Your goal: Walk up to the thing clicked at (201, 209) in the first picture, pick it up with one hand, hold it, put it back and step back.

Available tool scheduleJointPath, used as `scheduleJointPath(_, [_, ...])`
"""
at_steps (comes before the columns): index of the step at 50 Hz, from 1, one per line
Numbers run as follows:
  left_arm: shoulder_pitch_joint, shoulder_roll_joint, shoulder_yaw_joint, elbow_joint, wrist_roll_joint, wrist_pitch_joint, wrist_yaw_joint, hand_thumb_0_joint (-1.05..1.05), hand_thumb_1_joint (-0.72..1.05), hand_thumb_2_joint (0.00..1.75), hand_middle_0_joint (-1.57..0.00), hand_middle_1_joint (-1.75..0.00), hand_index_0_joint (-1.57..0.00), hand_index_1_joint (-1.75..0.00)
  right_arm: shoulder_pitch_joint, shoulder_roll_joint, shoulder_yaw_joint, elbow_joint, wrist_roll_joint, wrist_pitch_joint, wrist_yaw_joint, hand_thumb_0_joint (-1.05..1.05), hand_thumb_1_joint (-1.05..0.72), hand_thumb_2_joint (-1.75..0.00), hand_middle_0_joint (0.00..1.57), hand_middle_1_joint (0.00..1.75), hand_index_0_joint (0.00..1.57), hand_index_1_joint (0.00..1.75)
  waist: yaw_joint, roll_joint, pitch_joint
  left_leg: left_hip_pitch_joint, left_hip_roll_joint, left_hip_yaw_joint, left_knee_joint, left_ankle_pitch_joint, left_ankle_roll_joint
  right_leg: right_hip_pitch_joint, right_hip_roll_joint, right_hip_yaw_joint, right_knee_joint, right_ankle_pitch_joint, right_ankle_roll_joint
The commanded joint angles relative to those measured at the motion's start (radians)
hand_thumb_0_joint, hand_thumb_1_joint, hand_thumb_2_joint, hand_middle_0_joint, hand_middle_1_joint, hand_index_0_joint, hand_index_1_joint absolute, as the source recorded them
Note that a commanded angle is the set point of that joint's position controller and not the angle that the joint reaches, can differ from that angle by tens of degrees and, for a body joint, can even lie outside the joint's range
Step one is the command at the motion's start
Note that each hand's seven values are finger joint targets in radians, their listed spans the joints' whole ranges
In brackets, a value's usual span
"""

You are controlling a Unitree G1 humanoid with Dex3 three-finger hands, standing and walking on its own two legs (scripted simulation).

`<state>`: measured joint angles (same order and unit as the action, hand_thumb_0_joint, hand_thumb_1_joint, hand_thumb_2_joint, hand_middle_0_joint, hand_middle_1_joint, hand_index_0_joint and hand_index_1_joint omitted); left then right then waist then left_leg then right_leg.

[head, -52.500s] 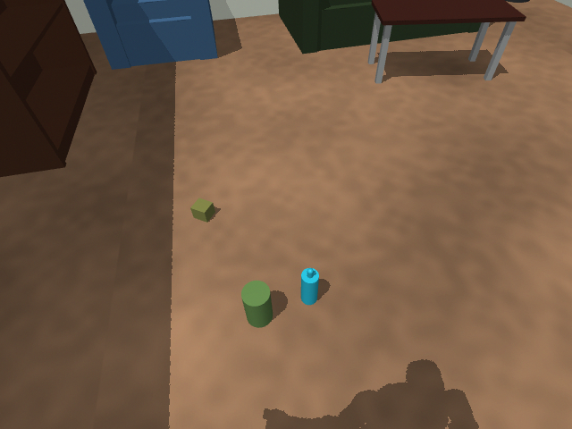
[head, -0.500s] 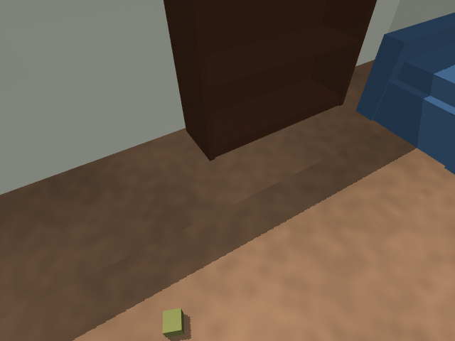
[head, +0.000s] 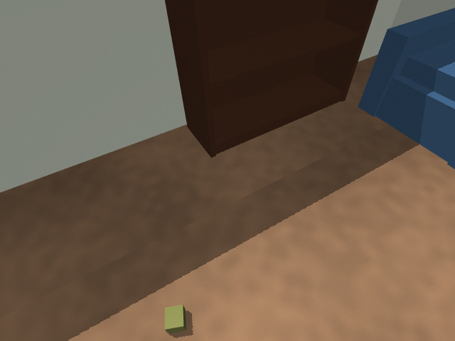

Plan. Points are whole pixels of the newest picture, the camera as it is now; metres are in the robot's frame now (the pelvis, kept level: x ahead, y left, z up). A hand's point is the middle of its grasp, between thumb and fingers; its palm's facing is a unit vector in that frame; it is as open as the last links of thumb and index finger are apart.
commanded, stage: stand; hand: left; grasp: from above
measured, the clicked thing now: (175, 319) +0.36 +0.26 -0.75
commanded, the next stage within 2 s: step back in 0.42 s
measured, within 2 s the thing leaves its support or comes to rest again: neither
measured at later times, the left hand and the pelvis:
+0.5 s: hand out of the picture +0.09 +0.24 -0.16, palm faces -0.01 -0.94 -0.33, open 7.4 cm; pelvis +0.00 -0.01 +0.00, yaw +0 degrees
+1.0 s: hand out of the picture -0.01 +0.24 -0.16, palm faces -0.03 -0.91 -0.42, open 7.4 cm; pelvis -0.08 -0.03 -0.02, yaw -1 degrees
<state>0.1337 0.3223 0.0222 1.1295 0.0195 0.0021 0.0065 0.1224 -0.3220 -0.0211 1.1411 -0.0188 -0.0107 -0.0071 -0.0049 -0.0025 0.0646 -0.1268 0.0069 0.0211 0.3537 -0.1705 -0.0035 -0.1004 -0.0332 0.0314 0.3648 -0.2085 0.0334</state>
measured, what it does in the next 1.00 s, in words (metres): lifts its left foot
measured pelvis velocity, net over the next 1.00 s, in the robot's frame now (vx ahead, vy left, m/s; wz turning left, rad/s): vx -0.08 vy -0.03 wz -0.01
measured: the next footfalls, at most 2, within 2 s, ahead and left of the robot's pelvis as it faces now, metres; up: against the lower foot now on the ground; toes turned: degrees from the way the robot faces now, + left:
left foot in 1.22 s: -0.11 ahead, +0.11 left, +0.00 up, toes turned +1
right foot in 1.66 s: -0.27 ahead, -0.12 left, +0.00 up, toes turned -1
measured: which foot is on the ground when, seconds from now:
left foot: down 0.00-0.80, up 0.82-1.00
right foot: down 0.00-1.00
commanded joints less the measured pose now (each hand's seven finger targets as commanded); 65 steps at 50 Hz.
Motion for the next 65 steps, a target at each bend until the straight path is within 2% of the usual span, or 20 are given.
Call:
scheduleJointPath(1, [-0.031, 0.189, 0.029, -0.052, -0.003, -0.027, 0.010, 0.00, 0.90, 0.90, -0.20, -0.30, -0.20, -0.30, -0.038, -0.199, -0.033, -0.056, 0.004, -0.020, -0.007, 0.00, -0.90, -0.90, 0.20, 0.30, 0.20, 0.30, -0.001, -0.016, -0.045, 0.025, 0.116, -0.105, -0.077, 0.038, 0.025, -0.058, -0.080, 0.060, -0.080, 0.056, -0.049])
scheduleJointPath(19, [-0.046, 0.210, 0.024, -0.060, -0.008, -0.034, 0.012, 0.00, 0.90, 0.90, -0.20, -0.30, -0.20, -0.30, -0.046, -0.208, -0.028, -0.052, 0.008, -0.016, -0.003, 0.00, -0.90, -0.90, 0.20, 0.30, 0.20, 0.30, -0.005, 0.016, -0.079, 0.029, 0.118, -0.090, -0.061, 0.123, 0.021, -0.001, -0.087, 0.057, -0.085, 0.156, -0.045])
scheduleJointPath(21, [-0.045, 0.290, 0.071, -0.092, -0.024, -0.025, 0.017, 0.00, 0.90, 0.90, -0.20, -0.30, -0.20, -0.30, -0.082, -0.262, -0.042, -0.072, 0.008, -0.001, -0.001, 0.00, -0.90, -0.90, 0.20, 0.30, 0.20, 0.30, 0.004, -0.002, 0.011, -0.021, 0.108, -0.105, 0.032, 0.274, 0.039, -0.091, -0.069, 0.075, -0.001, 0.324, -0.055])
scheduleJointPath(25, [-0.028, 0.271, 0.077, -0.133, -0.027, -0.013, 0.022, 0.00, 0.90, 0.90, -0.20, -0.30, -0.20, -0.30, -0.059, -0.249, -0.051, -0.111, 0.020, 0.016, -0.002, 0.00, -0.90, -0.90, 0.20, 0.30, 0.20, 0.30, -0.003, 0.010, -0.089, -0.007, 0.110, -0.088, 0.112, 0.314, 0.062, -0.076, -0.066, 0.060, 0.073, 0.352, -0.090])
scheduleJointPath(30, [-0.049, 0.255, 0.071, -0.194, -0.017, 0.007, 0.015, 0.00, 0.90, 0.90, -0.20, -0.30, -0.20, -0.30, -0.058, -0.281, -0.073, -0.156, 0.017, 0.030, 0.003, 0.00, -0.90, -0.90, 0.20, 0.30, 0.20, 0.30, -0.014, 0.056, -0.144, -0.050, 0.132, -0.126, 0.111, 0.185, 0.113, -0.127, -0.033, 0.072, 0.190, 0.184, -0.109])
scheduleJointPath(36, [0.082, 0.235, 0.084, -0.191, 0.003, 0.030, 0.007, 0.00, 0.90, 0.90, -0.20, -0.30, -0.20, -0.30, -0.128, -0.328, -0.095, -0.239, 0.000, 0.037, 0.002, 0.00, -0.90, -0.90, 0.20, 0.30, 0.20, 0.30, 0.030, 0.196, -0.149, -0.204, 0.313, -0.260, 0.046, 0.186, 0.255, -0.109, 0.070, -0.024, 0.510, -0.255, -0.076])
scheduleJointPath(38, [0.148, 0.245, 0.092, -0.180, 0.006, 0.028, 0.004, 0.00, 0.90, 0.90, -0.20, -0.30, -0.20, -0.30, -0.182, -0.319, -0.096, -0.272, 0.001, 0.045, 0.004, 0.00, -0.90, -0.90, 0.20, 0.30, 0.20, 0.30, 0.073, 0.189, -0.142, -0.270, 0.284, -0.213, 0.135, 0.133, 0.219, -0.059, 0.045, 0.003, 0.428, -0.194, -0.094])
scheduleJointPath(39, [0.160, 0.255, 0.099, -0.179, 0.008, 0.020, 0.005, 0.00, 0.90, 0.90, -0.20, -0.30, -0.20, -0.30, -0.187, -0.295, -0.088, -0.274, 0.004, 0.052, 0.003, 0.00, -0.90, -0.90, 0.20, 0.30, 0.20, 0.30, 0.080, 0.090, -0.130, -0.265, 0.187, -0.149, 0.278, 0.070, 0.160, -0.073, -0.008, 0.088, 0.257, -0.054, -0.103])
scheduleJointPath(40, [0.121, 0.315, 0.113, -0.210, 0.016, 0.007, 0.008, 0.00, 0.90, 0.90, -0.20, -0.30, -0.20, -0.30, -0.176, -0.238, -0.074, -0.283, 0.019, 0.055, -0.001, 0.00, -0.90, -0.90, 0.20, 0.30, 0.20, 0.30, 0.068, -0.140, -0.076, -0.324, -0.011, -0.068, 0.504, -0.099, 0.060, -0.114, -0.163, 0.338, 0.017, 0.186, -0.134])
scheduleJointPath(41, [0.071, 0.382, 0.128, -0.242, 0.015, -0.001, 0.014, 0.00, 0.90, 0.90, -0.20, -0.30, -0.20, -0.30, -0.154, -0.201, -0.058, -0.286, 0.020, 0.062, -0.014, 0.00, -0.90, -0.90, 0.20, 0.30, 0.20, 0.30, 0.055, -0.217, -0.011, -0.441, -0.143, -0.121, 0.637, -0.416, 0.027, -0.115, -0.280, 0.487, -0.044, 0.399, -0.183])
scheduleJointPath(43, [-0.028, 0.386, 0.128, -0.292, 0.020, -0.006, 0.024, 0.00, 0.90, 0.90, -0.20, -0.30, -0.20, -0.30, -0.034, -0.225, -0.067, -0.252, 0.018, 0.068, -0.026, 0.00, -0.90, -0.90, 0.20, 0.30, 0.20, 0.30, 0.002, -0.156, -0.015, -0.376, -0.114, -0.202, 0.819, -0.463, 0.027, -0.223, -0.322, 0.452, -0.013, 0.456, -0.286])
scheduleJointPath(46, [-0.117, 0.310, 0.116, -0.327, 0.017, -0.010, 0.024, 0.00, 0.90, 0.90, -0.20, -0.30, -0.20, -0.30, 0.037, -0.273, -0.074, -0.217, 0.040, 0.057, -0.021, 0.00, -0.90, -0.90, 0.20, 0.30, 0.20, 0.30, -0.043, -0.152, -0.067, -0.336, -0.127, -0.204, 0.852, -0.309, 0.003, -0.163, -0.176, 0.246, 0.035, 0.368, -0.210])
scheduleJointPath(55, [0.083, 0.276, 0.123, -0.352, 0.003, 0.010, 0.044, 0.00, 0.90, 0.90, -0.20, -0.30, -0.20, -0.30, -0.021, -0.248, -0.051, -0.299, 0.011, 0.034, -0.032, 0.00, -0.90, -0.90, 0.20, 0.30, 0.20, 0.30, 0.079, -0.173, -0.153, -0.404, -0.055, -0.127, 0.534, -0.363, -0.019, 0.187, -0.248, 0.222, 0.178, 0.615, -0.270])
scheduleJointPath(58, [-0.004, 0.296, 0.121, -0.385, -0.001, 0.020, 0.039, 0.00, 0.90, 0.90, -0.20, -0.30, -0.20, -0.30, 0.080, -0.243, -0.062, -0.267, 0.003, 0.033, -0.022, 0.00, -0.90, -0.90, 0.20, 0.30, 0.20, 0.30, 0.020, -0.207, -0.169, -0.244, -0.025, -0.072, 0.306, -0.285, 0.013, 0.095, -0.228, 0.182, 0.204, 0.528, -0.226])
scheduleJointPath(60, [-0.039, 0.300, 0.112, -0.402, -0.009, 0.030, 0.028, 0.00, 0.90, 0.90, -0.20, -0.30, -0.20, -0.30, 0.131, -0.240, -0.074, -0.243, -0.004, 0.029, -0.014, 0.00, -0.90, -0.90, 0.20, 0.30, 0.20, 0.30, -0.021, -0.152, -0.157, -0.075, -0.036, -0.014, 0.100, -0.026, 0.025, -0.059, -0.173, 0.125, 0.245, 0.354, -0.169])
scheduleJointPath(61, [-0.040, 0.270, 0.100, -0.412, -0.009, 0.036, 0.025, 0.00, 0.90, 0.90, -0.20, -0.30, -0.20, -0.30, 0.122, -0.282, -0.090, -0.252, -0.015, 0.030, -0.012, 0.00, -0.90, -0.90, 0.20, 0.30, 0.20, 0.30, -0.021, -0.032, -0.140, -0.033, 0.045, -0.147, 0.078, 0.065, 0.057, -0.173, -0.102, 0.090, 0.302, 0.158, -0.116])
scheduleJointPath(62, [-0.050, 0.229, 0.093, -0.421, -0.015, 0.034, 0.025, 0.00, 0.90, 0.90, -0.20, -0.30, -0.20, -0.30, 0.101, -0.358, -0.105, -0.268, -0.027, 0.030, -0.007, 0.00, -0.90, -0.90, 0.20, 0.30, 0.20, 0.30, -0.029, 0.208, -0.121, -0.006, 0.250, -0.432, 0.002, 0.180, 0.149, -0.343, 0.067, 0.002, 0.480, -0.173, -0.061])
scheduleJointPath(63, [-0.097, 0.253, 0.112, -0.413, -0.010, 0.038, 0.037, 0.00, 0.90, 0.90, -0.20, -0.30, -0.20, -0.30, 0.057, -0.425, -0.114, -0.285, -0.026, 0.033, -0.002, 0.00, -0.90, -0.90, 0.20, 0.30, 0.20, 0.30, -0.058, 0.261, -0.084, -0.169, 0.355, -0.522, -0.052, 0.160, 0.275, -0.337, 0.145, 0.073, 0.691, -0.462, -0.043])
scheduleJointPath(64, [-0.088, 0.261, 0.116, -0.396, 0.002, 0.040, 0.044, 0.00, 0.90, 0.90, -0.20, -0.30, -0.20, -0.30, 0.016, -0.426, -0.119, -0.299, -0.025, 0.031, -0.006, 0.00, -0.90, -0.90, 0.20, 0.30, 0.20, 0.30, -0.056, 0.256, -0.043, -0.282, 0.388, -0.574, -0.086, 0.095, 0.323, -0.300, 0.151, 0.145, 0.857, -0.471, -0.041])
scheduleJointPath(65, [-0.067, 0.266, 0.116, -0.376, 0.001, 0.041, 0.040, 0.00, 0.90, 0.90, -0.20, -0.30, -0.20, -0.30, -0.020, -0.378, -0.107, -0.303, -0.025, 0.028, -0.012, 0.00, -0.90, -0.90, 0.20, 0.30, 0.20, 0.30, -0.029, 0.189, -0.008, -0.295, 0.344, -0.470, -0.073, 0.078, 0.292, -0.316, 0.145, 0.162, 0.918, -0.403, -0.048])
